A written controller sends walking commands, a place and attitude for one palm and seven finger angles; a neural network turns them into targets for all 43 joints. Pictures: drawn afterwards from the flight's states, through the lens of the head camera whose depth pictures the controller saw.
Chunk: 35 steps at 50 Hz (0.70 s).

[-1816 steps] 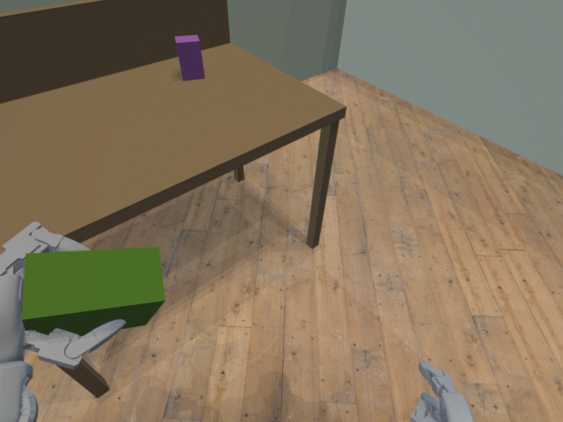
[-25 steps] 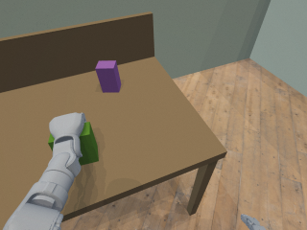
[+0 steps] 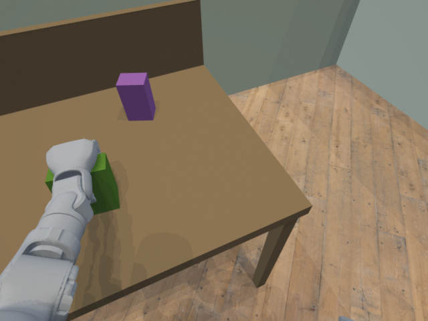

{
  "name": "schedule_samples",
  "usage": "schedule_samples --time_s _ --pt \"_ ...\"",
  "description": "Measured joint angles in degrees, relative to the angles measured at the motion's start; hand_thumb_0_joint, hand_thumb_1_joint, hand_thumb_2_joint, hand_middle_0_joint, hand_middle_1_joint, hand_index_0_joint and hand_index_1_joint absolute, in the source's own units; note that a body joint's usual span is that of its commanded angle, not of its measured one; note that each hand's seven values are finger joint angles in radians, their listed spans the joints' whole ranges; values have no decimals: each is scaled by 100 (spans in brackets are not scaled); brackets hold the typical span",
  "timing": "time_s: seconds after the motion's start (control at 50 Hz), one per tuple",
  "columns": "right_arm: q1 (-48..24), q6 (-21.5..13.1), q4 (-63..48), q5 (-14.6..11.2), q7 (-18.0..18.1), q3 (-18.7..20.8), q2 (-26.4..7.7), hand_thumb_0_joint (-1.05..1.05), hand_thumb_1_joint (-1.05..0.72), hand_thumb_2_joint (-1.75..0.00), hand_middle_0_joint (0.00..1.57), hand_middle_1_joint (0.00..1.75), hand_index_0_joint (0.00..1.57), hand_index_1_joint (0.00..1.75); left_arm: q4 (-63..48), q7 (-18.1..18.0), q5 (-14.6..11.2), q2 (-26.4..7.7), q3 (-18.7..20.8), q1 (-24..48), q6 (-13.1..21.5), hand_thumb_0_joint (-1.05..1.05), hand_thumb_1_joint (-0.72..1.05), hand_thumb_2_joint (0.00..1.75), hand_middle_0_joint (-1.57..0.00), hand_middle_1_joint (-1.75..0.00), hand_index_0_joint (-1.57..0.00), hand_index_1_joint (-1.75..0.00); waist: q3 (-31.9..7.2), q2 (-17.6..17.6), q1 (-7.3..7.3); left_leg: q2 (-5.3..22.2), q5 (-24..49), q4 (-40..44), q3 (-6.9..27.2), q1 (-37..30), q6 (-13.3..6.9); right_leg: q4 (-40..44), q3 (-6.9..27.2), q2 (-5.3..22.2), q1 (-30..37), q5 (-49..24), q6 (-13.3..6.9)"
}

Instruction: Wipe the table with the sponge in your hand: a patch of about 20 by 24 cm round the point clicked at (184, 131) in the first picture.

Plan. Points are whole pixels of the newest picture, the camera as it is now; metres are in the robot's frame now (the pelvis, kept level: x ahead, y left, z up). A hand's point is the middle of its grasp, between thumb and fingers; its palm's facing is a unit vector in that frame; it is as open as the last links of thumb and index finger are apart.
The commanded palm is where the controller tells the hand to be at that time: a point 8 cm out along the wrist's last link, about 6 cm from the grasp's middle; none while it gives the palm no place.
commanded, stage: wipe forward along the middle lane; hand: left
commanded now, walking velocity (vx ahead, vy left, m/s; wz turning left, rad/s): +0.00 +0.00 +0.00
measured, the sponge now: (89, 193) +0.38 +0.30 -0.01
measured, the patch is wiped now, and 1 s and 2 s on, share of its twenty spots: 1.00 1.00 1.00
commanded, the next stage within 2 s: slide back across to the first lane in 0.34 s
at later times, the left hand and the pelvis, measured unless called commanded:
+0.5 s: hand (74, 159) +0.44 +0.33 +0.04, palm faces -0.13 -0.01 -0.99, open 10.1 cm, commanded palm +0.42 +0.32 +0.08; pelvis +0.00 +0.02 +0.00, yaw -1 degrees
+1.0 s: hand (55, 159) +0.43 +0.37 +0.04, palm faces -0.11 -0.05 -0.99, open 10.2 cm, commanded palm +0.40 +0.37 +0.09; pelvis +0.03 +0.03 +0.01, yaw -1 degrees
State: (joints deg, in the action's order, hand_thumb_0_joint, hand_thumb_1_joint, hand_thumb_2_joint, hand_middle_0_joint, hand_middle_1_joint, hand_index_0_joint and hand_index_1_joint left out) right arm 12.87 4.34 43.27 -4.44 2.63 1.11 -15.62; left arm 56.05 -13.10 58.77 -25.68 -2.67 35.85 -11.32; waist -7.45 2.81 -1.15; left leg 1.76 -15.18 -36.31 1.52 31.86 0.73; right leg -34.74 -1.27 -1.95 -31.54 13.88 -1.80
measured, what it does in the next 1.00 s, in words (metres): stands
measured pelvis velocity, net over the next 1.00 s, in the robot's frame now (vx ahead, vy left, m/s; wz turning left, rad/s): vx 0.03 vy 0.03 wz -0.02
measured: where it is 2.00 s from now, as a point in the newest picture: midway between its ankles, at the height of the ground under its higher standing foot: outside the picture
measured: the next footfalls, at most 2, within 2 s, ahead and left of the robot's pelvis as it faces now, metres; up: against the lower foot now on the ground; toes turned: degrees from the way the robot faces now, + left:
none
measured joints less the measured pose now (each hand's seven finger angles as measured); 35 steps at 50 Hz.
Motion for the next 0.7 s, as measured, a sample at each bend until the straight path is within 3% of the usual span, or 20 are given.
schedule_samples --time_s 0.22,0.48,0.7 --pt "-70 6 -73 14 -20 -45 40 1 -90 -90 21 30 20 29 384 -55 76 -113 52 420 -20 1 -58 110 -76 -130 -79 -132 -24 -64 -94 -32 -13 -102 -10 217 -26 -31 13 32 -182 -18 60" --pt "175 -11 -59 38 -40 -59 27 1 -90 -90 21 30 20 29 834 44 188 -525 207 950 70 1 -57 110 -75 -132 -78 -133 1 -134 -304 -39 -57 -252 -50 510 -81 -43 55 39 -422 -55 134" --pt "413 59 79 28 -103 14 44 1 -90 -90 20 30 20 29 409 24 123 -566 518 464 277 1 -56 110 -73 -133 -76 -135 24 -109 -290 -65 -110 -94 -169 233 -164 161 175 66 -155 -59 208"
